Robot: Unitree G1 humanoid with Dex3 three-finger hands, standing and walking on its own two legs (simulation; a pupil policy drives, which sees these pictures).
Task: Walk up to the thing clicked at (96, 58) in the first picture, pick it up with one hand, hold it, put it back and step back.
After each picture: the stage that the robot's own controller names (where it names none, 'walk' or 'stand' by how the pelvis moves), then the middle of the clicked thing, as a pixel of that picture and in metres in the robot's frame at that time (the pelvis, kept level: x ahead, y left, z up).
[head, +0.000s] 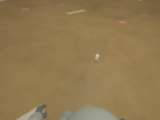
stand; (96, 57) +1.25 -0.23 -0.72
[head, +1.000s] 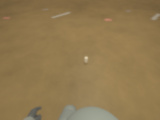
walk; (86, 59) +1.14 +0.08 -0.70
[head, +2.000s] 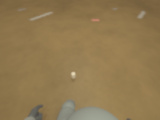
walk; (73, 75) +0.70 +0.23 -0.71
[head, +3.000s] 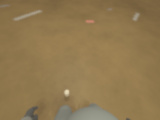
walk; (66, 93) +0.38 +0.19 -0.70
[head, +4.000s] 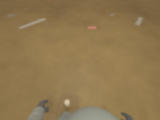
stand; (67, 102) +0.29 +0.20 -0.72
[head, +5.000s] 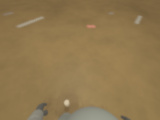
stand; (66, 103) +0.27 +0.20 -0.73
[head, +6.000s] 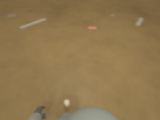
stand; (67, 103) +0.29 +0.20 -0.73
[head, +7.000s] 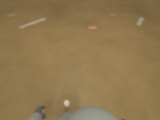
stand; (66, 103) +0.28 +0.20 -0.73
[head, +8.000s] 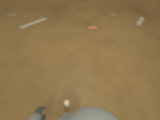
go down; (67, 103) +0.28 +0.21 -0.73
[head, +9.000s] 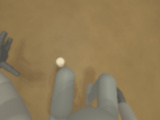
go down; (60, 62) +0.39 +0.20 -0.31
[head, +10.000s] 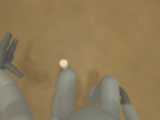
approach; (64, 64) +0.38 +0.20 -0.31
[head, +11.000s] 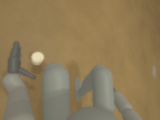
close in; (37, 59) +0.37 +0.24 -0.22
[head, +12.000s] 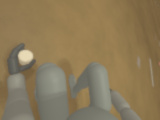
close; (25, 58) +0.37 +0.25 -0.22
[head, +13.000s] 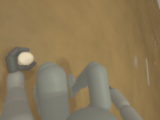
lift; (25, 59) +0.36 +0.25 -0.22
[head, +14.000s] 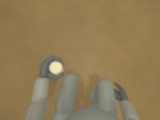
lift; (57, 69) +0.31 +0.21 -0.03
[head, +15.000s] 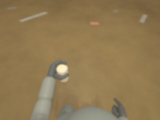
hold; (62, 73) +0.32 +0.17 +0.03
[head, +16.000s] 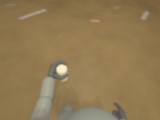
hold; (62, 73) +0.32 +0.17 +0.01
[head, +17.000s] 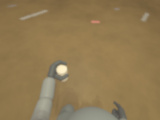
hold; (62, 73) +0.32 +0.17 +0.01
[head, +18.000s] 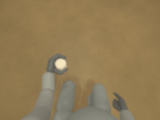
crouch; (61, 66) +0.36 +0.18 -0.06
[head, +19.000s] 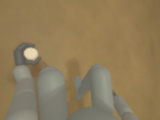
lower; (32, 56) +0.39 +0.25 -0.21
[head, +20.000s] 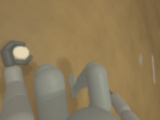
lower; (21, 54) +0.39 +0.27 -0.22
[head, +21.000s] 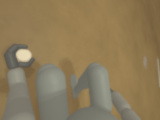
lower; (24, 57) +0.37 +0.27 -0.22
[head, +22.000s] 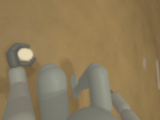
lower; (25, 56) +0.38 +0.27 -0.21
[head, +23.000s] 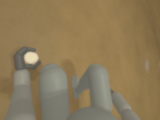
loosen; (31, 59) +0.36 +0.25 -0.21
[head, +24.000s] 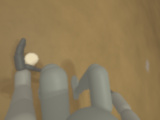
withdraw; (31, 60) +0.36 +0.25 -0.23
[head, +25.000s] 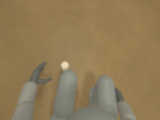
walk; (65, 66) +0.39 +0.20 -0.32
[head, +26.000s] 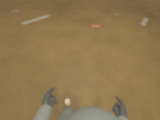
stand; (67, 102) +0.30 +0.17 -0.66
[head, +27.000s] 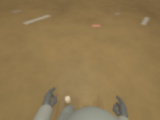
stand; (67, 99) +0.33 +0.18 -0.66
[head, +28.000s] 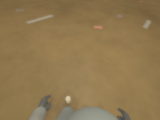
stand; (68, 99) +0.32 +0.17 -0.69
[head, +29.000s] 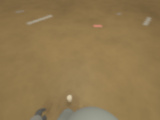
walk; (69, 98) +0.34 +0.18 -0.72
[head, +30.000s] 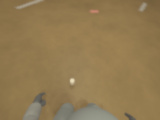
walk; (72, 81) +0.47 +0.14 -0.70
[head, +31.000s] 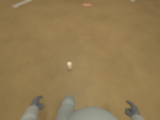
walk; (69, 65) +0.73 +0.27 -0.69
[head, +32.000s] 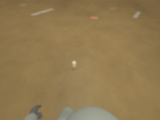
stand; (74, 64) +0.93 +0.22 -0.71
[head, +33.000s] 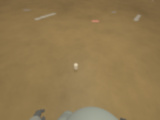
stand; (75, 66) +0.95 +0.20 -0.72
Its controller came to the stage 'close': yes
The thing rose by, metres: 0.73
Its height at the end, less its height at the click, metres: +0.00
